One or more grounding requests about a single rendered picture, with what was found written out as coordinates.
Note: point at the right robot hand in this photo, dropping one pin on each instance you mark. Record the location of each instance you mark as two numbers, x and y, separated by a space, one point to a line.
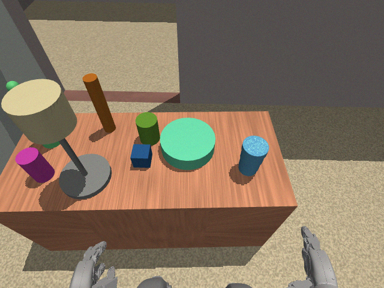
317 264

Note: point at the desk lamp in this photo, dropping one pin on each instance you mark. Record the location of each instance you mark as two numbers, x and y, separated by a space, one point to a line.
42 112

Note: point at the left robot hand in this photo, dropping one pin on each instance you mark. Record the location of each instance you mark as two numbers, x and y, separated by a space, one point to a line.
86 275

